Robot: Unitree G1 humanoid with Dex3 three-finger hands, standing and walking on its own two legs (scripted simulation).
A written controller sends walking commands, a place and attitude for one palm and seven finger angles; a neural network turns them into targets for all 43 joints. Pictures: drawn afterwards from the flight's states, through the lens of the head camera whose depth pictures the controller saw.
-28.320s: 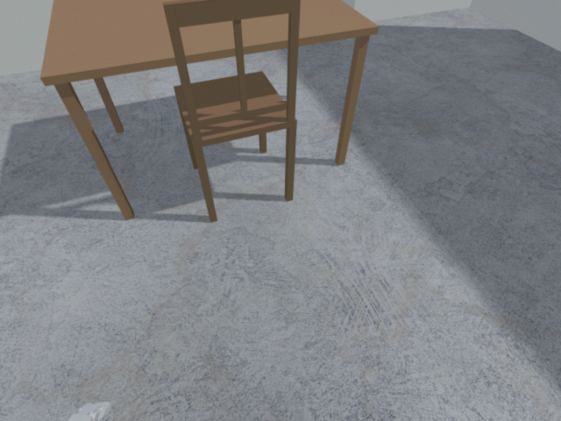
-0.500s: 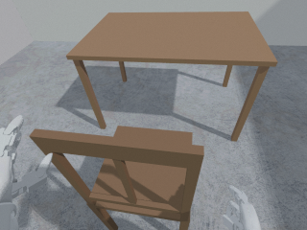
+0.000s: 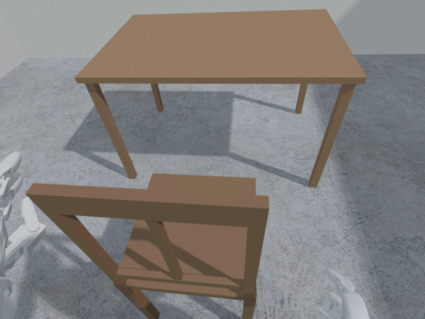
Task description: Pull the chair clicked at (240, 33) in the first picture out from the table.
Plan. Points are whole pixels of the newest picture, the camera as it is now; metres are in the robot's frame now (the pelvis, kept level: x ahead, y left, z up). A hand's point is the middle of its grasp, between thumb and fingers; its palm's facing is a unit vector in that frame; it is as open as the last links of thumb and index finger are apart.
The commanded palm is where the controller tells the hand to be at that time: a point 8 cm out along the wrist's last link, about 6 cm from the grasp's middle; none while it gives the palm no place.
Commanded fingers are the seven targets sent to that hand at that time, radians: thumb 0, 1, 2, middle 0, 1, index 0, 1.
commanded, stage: step back with the hand held close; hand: left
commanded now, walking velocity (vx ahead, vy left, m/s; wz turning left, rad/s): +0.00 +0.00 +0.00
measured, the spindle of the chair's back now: (167, 251) +0.27 +0.14 -0.07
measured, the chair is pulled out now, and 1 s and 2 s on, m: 0.60 0.60 0.60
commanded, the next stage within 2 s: none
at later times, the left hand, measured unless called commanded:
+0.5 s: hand (25, 244) +0.17 +0.28 +0.16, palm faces +0.38 -0.75 -0.55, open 7.4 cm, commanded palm +0.11 +0.31 +0.18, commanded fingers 0.00 0.90 0.90 -0.20 -0.30 -0.20 -0.30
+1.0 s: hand out of the picture +0.12 +0.29 +0.16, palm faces +0.46 -0.72 -0.52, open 7.4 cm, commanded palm +0.05 +0.31 +0.18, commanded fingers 0.00 0.90 0.90 -0.20 -0.30 -0.20 -0.30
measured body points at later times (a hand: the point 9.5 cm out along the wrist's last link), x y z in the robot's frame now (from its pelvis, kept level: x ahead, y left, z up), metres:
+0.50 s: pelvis -0.04 +0.02 +0.00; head -0.01 +0.01 +0.45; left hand +0.14 +0.31 +0.19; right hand +0.13 -0.23 -0.09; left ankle -0.05 +0.14 -0.74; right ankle +0.01 -0.12 -0.74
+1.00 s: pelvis -0.09 +0.02 -0.01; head -0.06 +0.02 +0.44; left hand +0.09 +0.32 +0.19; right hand +0.07 -0.23 -0.10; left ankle -0.06 +0.14 -0.74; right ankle +0.01 -0.12 -0.74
